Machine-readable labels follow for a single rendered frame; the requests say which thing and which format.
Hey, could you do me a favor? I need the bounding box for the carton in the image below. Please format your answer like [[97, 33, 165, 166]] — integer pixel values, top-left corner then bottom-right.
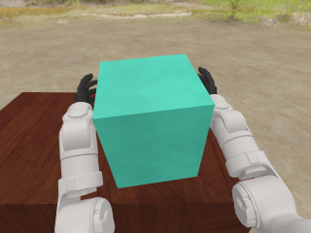
[[92, 53, 215, 188]]

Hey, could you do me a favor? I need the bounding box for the robot left hand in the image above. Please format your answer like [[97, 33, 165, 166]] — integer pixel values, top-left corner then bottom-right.
[[74, 73, 98, 110]]

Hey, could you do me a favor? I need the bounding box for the pedestal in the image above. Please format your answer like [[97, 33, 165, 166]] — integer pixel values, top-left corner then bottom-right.
[[0, 92, 254, 233]]

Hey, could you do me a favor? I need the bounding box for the robot right hand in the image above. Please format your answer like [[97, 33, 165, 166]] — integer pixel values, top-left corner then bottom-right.
[[197, 67, 218, 95]]

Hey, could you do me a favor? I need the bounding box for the left robot forearm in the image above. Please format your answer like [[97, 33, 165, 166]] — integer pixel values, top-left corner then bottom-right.
[[54, 102, 103, 233]]

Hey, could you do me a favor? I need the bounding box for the right robot forearm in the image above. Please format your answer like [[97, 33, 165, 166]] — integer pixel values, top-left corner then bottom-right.
[[209, 94, 297, 211]]

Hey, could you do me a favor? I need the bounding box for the right robot upper arm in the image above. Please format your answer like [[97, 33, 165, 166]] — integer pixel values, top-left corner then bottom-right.
[[232, 175, 311, 233]]

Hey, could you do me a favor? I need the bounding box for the left robot upper arm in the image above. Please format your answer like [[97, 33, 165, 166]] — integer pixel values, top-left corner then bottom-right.
[[55, 197, 115, 233]]

